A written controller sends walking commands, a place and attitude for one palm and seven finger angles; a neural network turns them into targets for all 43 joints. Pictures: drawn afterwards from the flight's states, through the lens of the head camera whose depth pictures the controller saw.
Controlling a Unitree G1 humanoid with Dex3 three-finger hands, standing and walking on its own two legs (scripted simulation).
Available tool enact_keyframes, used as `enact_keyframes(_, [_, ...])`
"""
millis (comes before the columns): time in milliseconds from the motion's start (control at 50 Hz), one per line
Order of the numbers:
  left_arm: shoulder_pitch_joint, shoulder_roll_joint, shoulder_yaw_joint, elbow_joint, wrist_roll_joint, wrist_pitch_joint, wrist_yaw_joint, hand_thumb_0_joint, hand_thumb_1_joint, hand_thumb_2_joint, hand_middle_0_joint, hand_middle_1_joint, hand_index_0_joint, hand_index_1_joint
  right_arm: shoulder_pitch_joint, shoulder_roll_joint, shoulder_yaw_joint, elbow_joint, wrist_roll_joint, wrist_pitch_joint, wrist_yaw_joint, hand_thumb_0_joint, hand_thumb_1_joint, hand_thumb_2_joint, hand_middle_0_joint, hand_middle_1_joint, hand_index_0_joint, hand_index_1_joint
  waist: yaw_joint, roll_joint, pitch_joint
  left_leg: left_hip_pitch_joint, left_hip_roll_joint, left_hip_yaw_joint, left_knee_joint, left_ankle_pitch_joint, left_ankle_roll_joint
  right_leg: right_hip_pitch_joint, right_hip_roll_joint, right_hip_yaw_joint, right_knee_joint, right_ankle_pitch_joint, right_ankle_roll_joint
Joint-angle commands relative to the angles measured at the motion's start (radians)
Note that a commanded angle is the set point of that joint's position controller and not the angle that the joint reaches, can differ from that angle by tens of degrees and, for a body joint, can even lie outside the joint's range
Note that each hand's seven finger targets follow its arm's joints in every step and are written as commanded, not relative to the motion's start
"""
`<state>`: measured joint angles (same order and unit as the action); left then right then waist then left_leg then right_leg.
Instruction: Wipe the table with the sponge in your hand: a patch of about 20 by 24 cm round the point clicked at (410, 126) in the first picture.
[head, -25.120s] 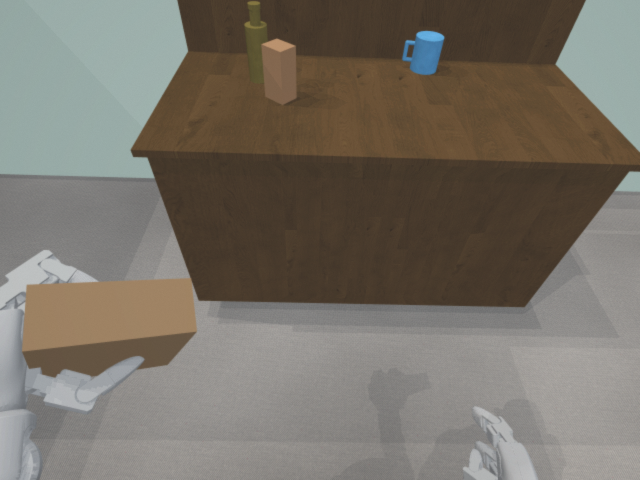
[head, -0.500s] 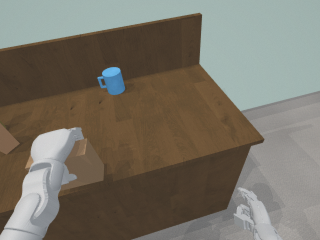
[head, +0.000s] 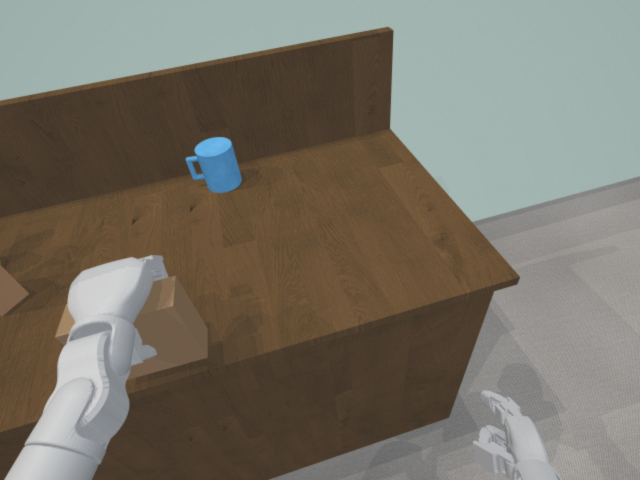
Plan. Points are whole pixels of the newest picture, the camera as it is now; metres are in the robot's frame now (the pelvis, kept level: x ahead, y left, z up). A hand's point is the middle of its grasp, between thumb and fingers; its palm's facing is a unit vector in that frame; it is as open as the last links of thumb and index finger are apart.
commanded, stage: move the sponge above the wiping area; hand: left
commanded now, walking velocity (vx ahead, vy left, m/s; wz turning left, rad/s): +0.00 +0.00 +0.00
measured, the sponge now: (147, 340) +0.26 +0.29 +0.04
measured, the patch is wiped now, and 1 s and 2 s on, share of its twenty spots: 0.00 0.00 0.00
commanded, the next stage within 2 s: none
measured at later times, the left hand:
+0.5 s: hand (139, 303) +0.29 +0.30 +0.08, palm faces -0.02 -0.06 -1.00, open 9.5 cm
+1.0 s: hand (136, 296) +0.29 +0.30 +0.09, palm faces +0.01 -0.06 -1.00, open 9.5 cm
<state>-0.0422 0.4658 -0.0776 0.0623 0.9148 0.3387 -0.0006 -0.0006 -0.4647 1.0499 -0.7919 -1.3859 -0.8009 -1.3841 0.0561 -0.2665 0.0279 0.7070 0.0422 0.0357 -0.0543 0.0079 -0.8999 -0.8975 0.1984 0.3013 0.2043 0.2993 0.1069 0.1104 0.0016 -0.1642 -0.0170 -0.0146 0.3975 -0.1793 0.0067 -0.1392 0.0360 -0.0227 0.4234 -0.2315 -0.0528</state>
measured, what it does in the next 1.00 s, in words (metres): stands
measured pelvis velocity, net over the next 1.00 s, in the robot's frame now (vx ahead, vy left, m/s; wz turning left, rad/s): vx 0.00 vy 0.01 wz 0.01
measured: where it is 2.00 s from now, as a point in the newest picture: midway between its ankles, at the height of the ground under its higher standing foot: outside the picture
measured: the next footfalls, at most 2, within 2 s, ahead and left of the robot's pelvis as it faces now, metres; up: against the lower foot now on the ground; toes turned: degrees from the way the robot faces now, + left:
none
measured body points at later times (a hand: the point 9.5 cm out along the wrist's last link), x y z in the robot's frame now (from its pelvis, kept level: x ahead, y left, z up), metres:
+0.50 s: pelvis +0.00 +0.00 +0.00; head +0.00 -0.05 +0.45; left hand +0.28 +0.30 +0.13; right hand +0.20 -0.24 -0.11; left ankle +0.03 +0.12 -0.74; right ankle +0.00 -0.09 -0.74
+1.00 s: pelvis +0.00 +0.01 +0.00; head -0.01 -0.04 +0.45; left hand +0.28 +0.30 +0.15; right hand +0.23 -0.20 -0.10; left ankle +0.03 +0.12 -0.74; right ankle +0.00 -0.09 -0.74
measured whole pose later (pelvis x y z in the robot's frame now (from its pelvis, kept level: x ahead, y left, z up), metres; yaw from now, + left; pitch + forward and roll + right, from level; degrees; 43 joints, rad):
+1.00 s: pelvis +0.00 +0.01 +0.00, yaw +0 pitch -2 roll +0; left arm -0.14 0.47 -0.07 0.17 0.92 0.32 0.01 0.00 -0.47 1.05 -0.79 -1.39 -0.80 -1.38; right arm 0.05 -0.26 0.03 0.70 0.05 0.04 -0.06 0.01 -0.90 -0.90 0.20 0.30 0.20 0.30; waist 0.10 0.10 -0.02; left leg -0.19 -0.02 -0.02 0.42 -0.19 0.01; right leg -0.16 0.03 -0.03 0.43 -0.24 -0.04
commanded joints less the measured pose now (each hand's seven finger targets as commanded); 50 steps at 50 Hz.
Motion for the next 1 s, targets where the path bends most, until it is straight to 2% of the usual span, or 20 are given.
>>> enact_keyframes(0, [-0.341, 0.278, 0.171, -0.134, 0.028, -0.008, 0.053, 0.0, 0.1, 1.3, -1.2, -1.6, -1.2, -1.6, -0.188, -0.099, -0.039, -0.157, 0.007, -0.057, -0.015, 0.0, -0.9, -0.9, 0.2, 0.3, 0.2, 0.3, -0.012, -0.082, -0.195, 0.069, -0.034, 0.0, -0.021, 0.135, 0.042, 0.009, -0.002, 0.053, -0.086, 0.138, -0.006])
enact_keyframes(60, [-0.354, 0.306, 0.183, -0.15, 0.029, -0.027, 0.046, 0.0, 0.1, 1.3, -1.2, -1.6, -1.2, -1.6, -0.191, -0.104, -0.039, -0.165, 0.008, -0.058, -0.022, 0.0, -0.9, -0.9, 0.2, 0.3, 0.2, 0.3, -0.009, -0.034, -0.218, 0.078, -0.042, -0.003, -0.018, 0.13, 0.044, 0.016, 0.001, 0.076, -0.089, 0.14, -0.011])
enact_keyframes(140, [-0.406, 0.254, 0.132, -0.105, 0.028, -0.065, 0.042, 0.0, 0.1, 1.3, -1.2, -1.6, -1.2, -1.6, -0.162, -0.1, -0.047, -0.156, 0.01, -0.066, -0.027, 0.0, -0.9, -0.9, 0.2, 0.3, 0.2, 0.3, -0.028, -0.037, -0.212, 0.073, -0.042, 0.001, -0.009, 0.119, 0.047, -0.011, -0.004, 0.051, -0.085, 0.137, -0.003])
enact_keyframes(160, [-0.4, 0.299, 0.174, -0.113, 0.034, -0.07, 0.047, 0.0, 0.1, 1.3, -1.2, -1.6, -1.2, -1.6, -0.164, -0.104, -0.048, -0.157, 0.008, -0.07, -0.03, 0.0, -0.9, -0.9, 0.2, 0.3, 0.2, 0.3, -0.019, -0.032, -0.227, 0.081, -0.042, -0.002, -0.005, 0.124, 0.047, -0.007, 0.003, 0.072, -0.084, 0.139, -0.01])
enact_keyframes(220, [-0.368, 0.286, 0.18, -0.076, 0.028, -0.09, 0.054, 0.0, 0.1, 1.3, -1.2, -1.6, -1.2, -1.6, -0.146, -0.106, -0.054, -0.152, 0.007, -0.069, -0.027, 0.0, -0.9, -0.9, 0.2, 0.3, 0.2, 0.3, -0.019, -0.069, -0.235, 0.056, -0.043, 0.004, 0.004, 0.156, 0.048, 0.014, -0.005, 0.053, -0.07, 0.196, -0.002])
enact_keyframes(260, [-0.374, 0.339, 0.227, -0.066, 0.032, -0.088, 0.066, 0.0, 0.1, 1.3, -1.2, -1.6, -1.2, -1.6, -0.148, -0.113, -0.054, -0.154, 0.007, -0.067, -0.026, 0.0, -0.9, -0.9, 0.2, 0.3, 0.2, 0.3, -0.007, -0.056, -0.235, 0.05, -0.043, 0.001, 0.002, 0.145, 0.046, 0.011, -0.001, 0.079, -0.072, 0.184, -0.01])
enact_keyframes(340, [-0.386, 0.289, 0.19, -0.02, 0.031, -0.078, 0.079, 0.0, 0.1, 1.3, -1.2, -1.6, -1.2, -1.6, -0.14, -0.111, -0.061, -0.151, 0.013, -0.059, -0.023, 0.0, -0.9, -0.9, 0.2, 0.3, 0.2, 0.3, -0.018, -0.075, -0.229, 0.024, -0.041, 0.013, 0.009, 0.15, 0.045, 0.004, -0.007, 0.057, -0.058, 0.205, 0.0])
enact_keyframes(360, [-0.379, 0.337, 0.235, -0.02, 0.031, -0.071, 0.084, 0.0, 0.1, 1.3, -1.2, -1.6, -1.2, -1.6, -0.143, -0.117, -0.059, -0.152, 0.012, -0.059, -0.023, 0.0, -0.9, -0.9, 0.2, 0.3, 0.2, 0.3, -0.007, -0.048, -0.234, 0.028, -0.042, 0.007, 0.006, 0.146, 0.044, 0.006, -0.002, 0.074, -0.061, 0.191, -0.008])
enact_keyframes(420, [-0.381, 0.282, 0.183, -0.059, 0.025, -0.073, 0.083, 0.0, 0.1, 1.3, -1.2, -1.6, -1.2, -1.6, -0.142, -0.108, -0.063, -0.163, 0.014, -0.062, -0.019, 0.0, -0.9, -0.9, 0.2, 0.3, 0.2, 0.3, -0.012, -0.051, -0.265, 0.039, -0.04, 0.009, 0.013, 0.172, 0.047, 0.021, -0.007, 0.05, -0.047, 0.222, -0.003])
enact_keyframes(460, [-0.337, 0.326, 0.222, -0.095, 0.022, -0.072, 0.081, 0.0, 0.1, 1.3, -1.2, -1.6, -1.2, -1.6, -0.155, -0.111, -0.061, -0.171, 0.011, -0.064, -0.017, 0.0, -0.9, -0.9, 0.2, 0.3, 0.2, 0.3, 0.002, -0.017, -0.281, 0.051, -0.043, 0.004, 0.018, 0.188, 0.048, 0.035, -0.003, 0.068, -0.047, 0.237, -0.009])
enact_keyframes(520, [-0.347, 0.257, 0.163, -0.095, 0.016, -0.071, 0.074, 0.0, 0.1, 1.3, -1.2, -1.6, -1.2, -1.6, -0.145, -0.105, -0.062, -0.171, 0.013, -0.064, -0.016, 0.0, -0.9, -0.9, 0.2, 0.3, 0.2, 0.3, -0.018, -0.066, -0.247, 0.045, -0.036, 0.003, 0.014, 0.178, 0.05, 0.008, -0.005, 0.042, -0.047, 0.226, 0.0])
enact_keyframes(660, [-0.345, 0.293, 0.19, -0.127, 0.021, -0.051, 0.078, 0.0, 0.1, 1.3, -1.2, -1.6, -1.2, -1.6, -0.167, -0.106, -0.057, -0.173, 0.013, -0.06, -0.017, 0.0, -0.9, -0.9, 0.2, 0.3, 0.2, 0.3, -0.005, -0.055, -0.216, 0.057, -0.032, -0.014, -0.004, 0.148, 0.045, -0.015, 0.003, 0.049, -0.062, 0.159, -0.01])
enact_keyframes(680, [-0.378, 0.247, 0.145, -0.11, 0.023, -0.046, 0.076, 0.0, 0.1, 1.3, -1.2, -1.6, -1.2, -1.6, -0.164, -0.098, -0.052, -0.169, 0.016, -0.06, -0.018, 0.0, -0.9, -0.9, 0.2, 0.3, 0.2, 0.3, -0.022, -0.075, -0.215, 0.052, -0.033, -0.003, -0.002, 0.139, 0.046, -0.017, -0.002, 0.034, -0.059, 0.153, -0.002])
enact_keyframes(700, [-0.398, 0.275, 0.166, -0.076, 0.03, -0.041, 0.078, 0.0, 0.1, 1.3, -1.2, -1.6, -1.2, -1.6, -0.158, -0.105, -0.055, -0.155, 0.017, -0.055, -0.02, 0.0, -0.9, -0.9, 0.2, 0.3, 0.2, 0.3, -0.024, -0.088, -0.195, 0.047, -0.03, -0.008, -0.01, 0.117, 0.043, -0.033, 0.001, 0.033, -0.067, 0.126, -0.003])
enact_keyframes(820, [-0.423, 0.25, 0.135, -0.114, 0.036, -0.038, 0.072, 0.0, 0.1, 1.3, -1.2, -1.6, -1.2, -1.6, -0.168, -0.095, -0.051, -0.166, 0.013, -0.055, -0.018, 0.0, -0.9, -0.9, 0.2, 0.3, 0.2, 0.3, -0.011, -0.037, -0.264, 0.08, -0.035, -0.013, -0.01, 0.159, 0.041, 0.012, 0.002, 0.03, -0.061, 0.161, -0.01])
enact_keyframes(860, [-0.405, 0.312, 0.192, -0.101, 0.039, -0.028, 0.068, 0.0, 0.1, 1.3, -1.2, -1.6, -1.2, -1.6, -0.177, -0.103, -0.047, -0.163, 0.012, -0.048, -0.018, 0.0, -0.9, -0.9, 0.2, 0.3, 0.2, 0.3, -0.002, -0.043, -0.251, 0.073, -0.034, -0.018, -0.016, 0.157, 0.04, 0.017, 0.007, 0.053, -0.07, 0.162, -0.016])
enact_keyframes(880, [-0.419, 0.255, 0.14, -0.091, 0.04, -0.024, 0.062, 0.0, 0.1, 1.3, -1.2, -1.6, -1.2, -1.6, -0.176, -0.093, -0.04, -0.165, 0.015, -0.047, -0.014, 0.0, -0.9, -0.9, 0.2, 0.3, 0.2, 0.3, -0.014, -0.047, -0.245, 0.065, -0.034, -0.012, -0.016, 0.164, 0.038, 0.016, 0.002, 0.031, -0.063, 0.169, -0.011])
enact_keyframes(920, [-0.413, 0.257, 0.142, -0.085, 0.036, -0.016, 0.056, 0.0, 0.1, 1.3, -1.2, -1.6, -1.2, -1.6, -0.17, -0.1, -0.044, -0.163, 0.015, -0.04, -0.01, 0.0, -0.9, -0.9, 0.2, 0.3, 0.2, 0.3, -0.013, -0.046, -0.236, 0.065, -0.03, -0.014, -0.02, 0.16, 0.037, 0.012, 0.002, 0.028, -0.068, 0.166, -0.012])
enact_keyframes(960, [-0.376, 0.319, 0.198, -0.086, 0.037, -0.005, 0.049, 0.0, 0.1, 1.3, -1.2, -1.6, -1.2, -1.6, -0.185, -0.108, -0.042, -0.169, 0.014, -0.033, -0.01, 0.0, -0.9, -0.9, 0.2, 0.3, 0.2, 0.3, 0.003, -0.032, -0.235, 0.06, -0.034, -0.018, -0.022, 0.16, 0.037, 0.027, 0.007, 0.053, -0.073, 0.166, -0.019])
enact_keyframes(980, [-0.371, 0.252, 0.144, -0.084, 0.03, -0.002, 0.04, 0.0, 0.1, 1.3, -1.2, -1.6, -1.2, -1.6, -0.183, -0.094, -0.037, -0.177, 0.015, -0.034, -0.008, 0.0, -0.9, -0.9, 0.2, 0.3, 0.2, 0.3, -0.005, -0.065, -0.239, 0.054, -0.035, -0.01, -0.018, 0.171, 0.039, 0.037, 0.0, 0.031, -0.065, 0.182, -0.011])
